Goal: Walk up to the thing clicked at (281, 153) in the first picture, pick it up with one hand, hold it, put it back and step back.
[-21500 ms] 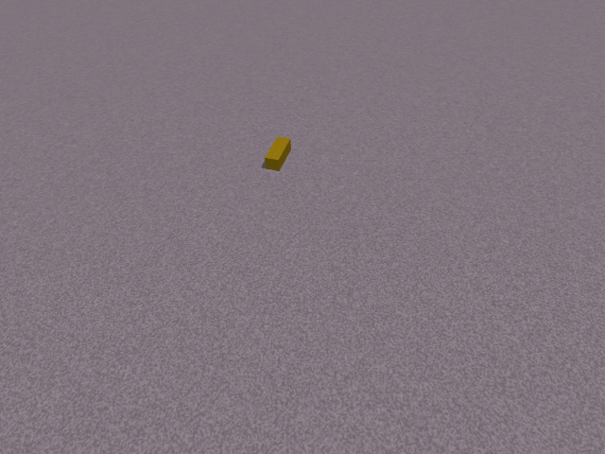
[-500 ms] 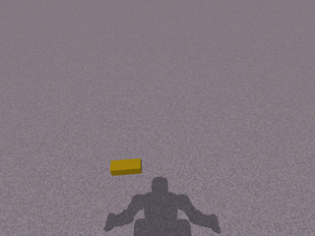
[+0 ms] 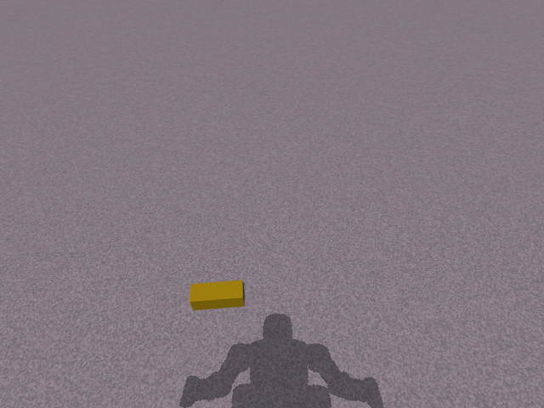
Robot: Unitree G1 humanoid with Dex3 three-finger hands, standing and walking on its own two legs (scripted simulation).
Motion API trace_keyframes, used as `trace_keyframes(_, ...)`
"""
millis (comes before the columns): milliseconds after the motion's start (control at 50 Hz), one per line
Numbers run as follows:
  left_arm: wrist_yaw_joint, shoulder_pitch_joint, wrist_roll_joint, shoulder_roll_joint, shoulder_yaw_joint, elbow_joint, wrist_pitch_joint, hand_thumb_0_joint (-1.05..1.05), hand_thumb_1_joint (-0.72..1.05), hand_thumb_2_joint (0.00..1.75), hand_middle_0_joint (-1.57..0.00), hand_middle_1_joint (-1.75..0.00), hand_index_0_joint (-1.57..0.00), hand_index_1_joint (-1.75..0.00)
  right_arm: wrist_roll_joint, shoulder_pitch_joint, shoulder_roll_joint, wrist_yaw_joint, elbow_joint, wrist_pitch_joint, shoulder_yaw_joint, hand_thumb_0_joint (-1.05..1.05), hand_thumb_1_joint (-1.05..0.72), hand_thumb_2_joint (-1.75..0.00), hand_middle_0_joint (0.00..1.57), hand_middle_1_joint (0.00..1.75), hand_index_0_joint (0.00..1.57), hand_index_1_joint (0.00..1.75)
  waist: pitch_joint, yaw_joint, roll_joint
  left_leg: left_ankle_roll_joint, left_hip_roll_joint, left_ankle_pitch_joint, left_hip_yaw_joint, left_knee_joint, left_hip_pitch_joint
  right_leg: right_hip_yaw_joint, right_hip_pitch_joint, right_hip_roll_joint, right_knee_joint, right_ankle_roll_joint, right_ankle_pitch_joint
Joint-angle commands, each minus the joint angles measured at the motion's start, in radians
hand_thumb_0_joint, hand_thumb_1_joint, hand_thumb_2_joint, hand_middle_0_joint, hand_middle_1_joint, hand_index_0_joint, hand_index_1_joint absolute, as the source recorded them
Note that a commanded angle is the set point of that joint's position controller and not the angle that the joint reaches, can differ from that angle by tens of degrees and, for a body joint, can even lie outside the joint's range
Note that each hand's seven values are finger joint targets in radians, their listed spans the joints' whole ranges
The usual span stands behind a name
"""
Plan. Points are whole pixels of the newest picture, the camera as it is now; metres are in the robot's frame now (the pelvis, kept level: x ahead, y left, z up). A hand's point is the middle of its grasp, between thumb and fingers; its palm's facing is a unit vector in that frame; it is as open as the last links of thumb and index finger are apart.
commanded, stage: walk up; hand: left
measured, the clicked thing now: (218, 295) +0.69 +0.26 -0.74
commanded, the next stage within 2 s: none
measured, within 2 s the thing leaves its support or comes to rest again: neither
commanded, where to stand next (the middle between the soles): +0.32 +0.01 m, yaw +2 degrees
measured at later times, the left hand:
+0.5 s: hand out of the picture +0.17 +0.32 -0.16, palm faces -0.07 -0.94 -0.35, open 7.4 cm
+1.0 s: hand (144, 312) +0.36 +0.29 -0.17, palm faces -0.01 -0.94 -0.34, open 7.4 cm
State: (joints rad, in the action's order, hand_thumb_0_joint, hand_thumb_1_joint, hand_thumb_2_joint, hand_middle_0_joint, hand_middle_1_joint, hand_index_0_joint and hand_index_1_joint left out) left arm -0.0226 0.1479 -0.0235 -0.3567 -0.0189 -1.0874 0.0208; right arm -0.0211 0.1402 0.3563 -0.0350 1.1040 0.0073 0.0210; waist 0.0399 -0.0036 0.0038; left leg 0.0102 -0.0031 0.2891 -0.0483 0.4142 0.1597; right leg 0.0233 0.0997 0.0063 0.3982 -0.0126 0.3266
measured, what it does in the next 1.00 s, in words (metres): walks ahead: right foot, then left foot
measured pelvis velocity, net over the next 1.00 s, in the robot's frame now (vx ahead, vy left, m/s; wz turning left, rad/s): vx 0.27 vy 0.03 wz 0.01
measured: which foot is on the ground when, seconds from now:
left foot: down 0.00-0.66, up 0.68-0.94, down 0.96-1.00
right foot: down 0.00-0.24, up 0.26-0.62, down 0.64-1.00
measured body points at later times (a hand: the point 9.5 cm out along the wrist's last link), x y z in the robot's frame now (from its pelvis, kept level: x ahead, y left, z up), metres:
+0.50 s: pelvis +0.13 +0.05 +0.00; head +0.15 +0.06 +0.44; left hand +0.18 +0.37 -0.13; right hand +0.16 -0.27 -0.11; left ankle +0.10 +0.15 -0.75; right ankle +0.21 -0.11 -0.70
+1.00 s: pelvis +0.27 +0.03 -0.03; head +0.30 +0.05 +0.42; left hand +0.36 +0.34 -0.15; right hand +0.34 -0.29 -0.14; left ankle +0.34 +0.15 -0.75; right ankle +0.29 -0.09 -0.75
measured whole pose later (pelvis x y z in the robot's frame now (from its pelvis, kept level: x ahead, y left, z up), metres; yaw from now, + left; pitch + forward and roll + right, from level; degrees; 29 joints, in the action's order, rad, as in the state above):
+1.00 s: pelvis +0.27 +0.03 -0.03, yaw +1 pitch -3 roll +0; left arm -0.01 0.23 0.00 -0.39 -0.02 -0.83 0.00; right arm -0.02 0.28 0.40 0.00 0.87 0.05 0.05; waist 0.12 0.01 -0.02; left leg 0.01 -0.02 0.23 0.03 0.67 0.36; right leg -0.04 0.30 0.03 0.71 -0.01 0.35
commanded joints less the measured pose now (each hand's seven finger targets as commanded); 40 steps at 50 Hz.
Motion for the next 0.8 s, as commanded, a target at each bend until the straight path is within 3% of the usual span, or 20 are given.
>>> trace_keyframes(0, 0.002, 0.127, -0.010, -0.302, -0.108, 0.075, 0.028, 0.00, 0.90, 0.90, -0.20, -0.30, -0.20, -0.30, -0.013, -0.131, 0.203, -0.003, -0.161, 0.027, 0.069, 0.00, -0.90, -0.90, 0.20, 0.30, 0.20, 0.30, 0.134, 0.096, -0.126, 0.030, 0.010, 0.183, 0.015, 0.178, 0.425, 0.331, -0.105, 0.216, -0.212, -0.161, 0.387)
trace_keyframes(20, 0.006, 0.145, -0.016, -0.331, -0.121, 0.089, 0.038, 0.00, 0.90, 0.90, -0.20, -0.30, -0.20, -0.30, -0.019, -0.138, 0.203, 0.000, -0.178, 0.031, 0.072, 0.00, -0.90, -0.90, 0.20, 0.30, 0.20, 0.30, 0.150, 0.109, -0.164, 0.012, -0.021, 0.151, 0.010, 0.330, 0.518, 0.435, -0.157, 0.329, -0.274, -0.220, 0.255)
trace_keyframes(40, 0.006, 0.147, -0.013, -0.332, -0.123, 0.105, 0.043, 0.00, 0.90, 0.90, -0.20, -0.30, -0.20, -0.30, -0.018, -0.116, 0.224, 0.001, -0.182, 0.036, 0.080, 0.00, -0.90, -0.90, 0.20, 0.30, 0.20, 0.30, 0.141, 0.094, -0.118, 0.012, -0.043, 0.151, -0.029, 0.368, 0.507, 0.443, -0.149, 0.347, -0.265, -0.244, 0.150)
trace_keyframes(80, 0.003, 0.077, -0.013, -0.329, -0.124, 0.148, 0.044, 0.00, 0.90, 0.90, -0.20, -0.30, -0.20, -0.30, -0.013, -0.044, 0.220, -0.011, -0.188, 0.041, 0.085, 0.00, -0.90, -0.90, 0.20, 0.30, 0.20, 0.30, 0.082, 0.045, -0.132, 0.007, -0.076, 0.162, -0.013, 0.326, 0.395, 0.331, -0.089, 0.299, -0.255, -0.223, 0.187)
trace_keyframes(140, -0.011, 0.009, -0.010, -0.307, -0.110, 0.208, 0.040, 0.00, 0.90, 0.90, -0.20, -0.30, -0.20, -0.30, -0.015, 0.032, 0.216, -0.023, -0.182, 0.053, 0.102, 0.00, -0.90, -0.90, 0.20, 0.30, 0.20, 0.30, 0.078, -0.006, -0.177, 0.009, -0.053, 0.072, 0.048, 0.160, 0.146, 0.152, 0.069, 0.213, -0.159, -0.176, -0.022)
trace_keyframes(180, -0.015, -0.011, -0.007, -0.258, -0.092, 0.235, 0.032, 0.00, 0.90, 0.90, -0.20, -0.30, -0.20, -0.30, -0.020, 0.236, 0.229, -0.009, -0.139, 0.060, 0.130, 0.00, -0.90, -0.90, 0.20, 0.30, 0.20, 0.30, -0.008, -0.111, -0.065, 0.003, 0.000, -0.107, 0.087, 0.028, -0.202, 0.034, 0.245, 0.125, 0.138, -0.111, -0.163)
trace_keyframes(200, -0.017, 0.055, 0.004, -0.187, -0.074, 0.241, 0.027, 0.00, 0.90, 0.90, -0.20, -0.30, -0.20, -0.30, -0.031, 0.325, 0.304, 0.004, -0.131, 0.066, 0.159, 0.00, -0.90, -0.90, 0.20, 0.30, 0.20, 0.30, -0.052, -0.140, 0.202, 0.038, -0.106, 0.097, -0.101, -0.101, -0.317, -0.039, 0.382, 0.002, 0.462, -0.066, -0.035)
trace_keyframes(220, -0.009, 0.101, 0.013, -0.172, -0.071, 0.240, 0.025, 0.00, 0.90, 0.90, -0.20, -0.30, -0.20, -0.30, -0.036, 0.323, 0.398, 0.005, -0.159, 0.076, 0.168, 0.00, -0.90, -0.90, 0.20, 0.30, 0.20, 0.30, -0.040, -0.114, 0.311, 0.129, -0.351, 0.350, -0.588, -0.267, -0.273, 0.044, 0.542, -0.114, 0.649, -0.046, 0.238)
trace_keyframes(240, 0.004, 0.080, 0.008, -0.281, -0.089, 0.225, 0.021, 0.00, 0.90, 0.90, -0.20, -0.30, -0.20, -0.30, -0.004, 0.234, 0.398, 0.004, -0.195, 0.075, 0.166, 0.00, -0.90, -0.90, 0.20, 0.30, 0.20, 0.30, 0.012, -0.084, 0.135, 0.210, -0.400, 0.432, -0.618, -0.271, -0.113, 0.160, 0.484, -0.029, 0.711, -0.060, 0.232)
trace_keyframes(280, -0.004, 0.160, 0.024, -0.281, -0.082, 0.200, 0.019, 0.00, 0.90, 0.90, -0.20, -0.30, -0.20, -0.30, 0.004, 0.125, 0.312, 0.009, -0.251, 0.075, 0.130, 0.00, -0.90, -0.90, 0.20, 0.30, 0.20, 0.30, 0.066, -0.007, 0.065, 0.188, -0.313, 0.303, -0.366, -0.227, -0.080, 0.150, 0.496, 0.026, 0.708, -0.055, 0.099)
trace_keyframes(320, -0.012, 0.204, 0.018, -0.284, -0.082, 0.177, 0.021, 0.00, 0.90, 0.90, -0.20, -0.30, -0.20, -0.30, 0.007, 0.136, 0.284, 0.014, -0.261, 0.084, 0.120, 0.00, -0.90, -0.90, 0.20, 0.30, 0.20, 0.30, 0.067, -0.007, 0.119, 0.160, -0.261, 0.090, -0.216, -0.222, -0.050, 0.113, 0.452, 0.045, 0.627, -0.031, 0.014)
trace_keyframes(420, -0.032, 0.128, 0.004, -0.239, -0.079, 0.243, 0.020, 0.00, 0.90, 0.90, -0.20, -0.30, -0.20, -0.30, 0.006, 0.212, 0.282, 0.015, -0.283, 0.090, 0.118, 0.00, -0.90, -0.90, 0.20, 0.30, 0.20, 0.30, 0.079, -0.032, 0.136, 0.194, -0.236, -0.259, -0.074, -0.186, -0.098, 0.025, 0.440, 0.068, 0.428, 0.012, -0.052)
trace_keyframes(540, -0.045, 0.069, 0.000, -0.212, -0.093, 0.289, 0.025, 0.00, 0.90, 0.90, -0.20, -0.30, -0.20, -0.30, 0.013, 0.206, 0.291, 0.015, -0.340, 0.078, 0.114, 0.00, -0.90, -0.90, 0.20, 0.30, 0.20, 0.30, 0.064, -0.024, 0.114, 0.167, -0.218, -0.327, -0.020, -0.081, 0.026, -0.065, 0.219, 0.040, 0.232, -0.021, -0.156)
trace_keyframes(600, -0.023, 0.202, 0.001, -0.224, -0.107, 0.264, 0.039, 0.00, 0.90, 0.90, -0.20, -0.30, -0.20, -0.30, 0.022, 0.199, 0.255, 0.025, -0.363, 0.069, 0.095, 0.00, -0.90, -0.90, 0.20, 0.30, 0.20, 0.30, -0.028, 0.057, 0.008, 0.115, -0.158, -0.498, 0.031, 0.222, 0.046, -0.075, -0.008, -0.001, 0.104, -0.057, -0.196)
trace_keyframes(620, -0.017, 0.279, -0.004, -0.287, -0.135, 0.261, 0.050, 0.00, 0.90, 0.90, -0.20, -0.30, -0.20, -0.30, 0.024, 0.263, 0.210, 0.023, -0.374, 0.072, 0.082, 0.00, -0.90, -0.90, 0.20, 0.30, 0.20, 0.30, -0.100, 0.082, -0.146, 0.082, -0.089, -0.342, 0.069, 0.446, 0.151, 0.053, -0.156, 0.080, 0.048, -0.098, -0.150)
trace_keyframes(640, -0.010, 0.302, -0.002, -0.357, -0.151, 0.288, 0.056, 0.00, 0.90, 0.90, -0.20, -0.30, -0.20, -0.30, 0.022, 0.320, 0.154, 0.024, -0.388, 0.071, 0.058, 0.00, -0.90, -0.90, 0.20, 0.30, 0.20, 0.30, -0.132, 0.071, -0.333, 0.044, 0.041, 0.203, 0.093, 0.694, 0.344, 0.438, -0.247, 0.331, -0.041, -0.188, -0.062)
trace_keyframes(660, -0.011, 0.270, 0.016, -0.372, -0.148, 0.299, 0.051, 0.00, 0.90, 0.90, -0.20, -0.30, -0.20, -0.30, 0.019, 0.293, 0.255, 0.035, -0.362, 0.059, 0.086, 0.00, -0.90, -0.90, 0.20, 0.30, 0.20, 0.30, -0.085, 0.082, -0.217, 0.047, 0.039, 0.304, 0.024, 0.812, 0.392, 0.603, -0.144, 0.420, -0.108, -0.295, 0.037)
trace_keyframes(700, -0.004, 0.199, 0.031, -0.330, -0.135, 0.321, 0.046, 0.00, 0.90, 0.90, -0.20, -0.30, -0.20, -0.30, 0.024, 0.266, 0.274, 0.033, -0.341, 0.059, 0.091, 0.00, -0.90, -0.90, 0.20, 0.30, 0.20, 0.30, 0.034, 0.055, -0.111, 0.042, -0.019, 0.227, -0.052, 0.817, 0.406, 0.437, 0.017, 0.365, -0.140, -0.297, 0.065)
trace_keyframes(720, -0.001, 0.169, 0.026, -0.307, -0.124, 0.330, 0.048, 0.00, 0.90, 0.90, -0.20, -0.30, -0.20, -0.30, 0.025, 0.278, 0.269, 0.027, -0.329, 0.058, 0.090, 0.00, -0.90, -0.90, 0.20, 0.30, 0.20, 0.30, 0.052, 0.033, -0.108, 0.035, -0.044, 0.190, -0.048, 0.756, 0.378, 0.350, 0.076, 0.311, -0.133, -0.261, 0.047)
trace_keyframes(780, 0.003, 0.120, 0.013, -0.275, -0.107, 0.354, 0.050, 0.00, 0.90, 0.90, -0.20, -0.30, -0.20, -0.30, 0.014, 0.330, 0.224, 0.016, -0.292, 0.050, 0.083, 0.00, -0.90, -0.90, 0.20, 0.30, 0.20, 0.30, 0.039, -0.003, -0.162, 0.002, -0.050, 0.136, 0.026, 0.571, 0.273, 0.144, 0.161, 0.225, -0.083, -0.234, -0.254)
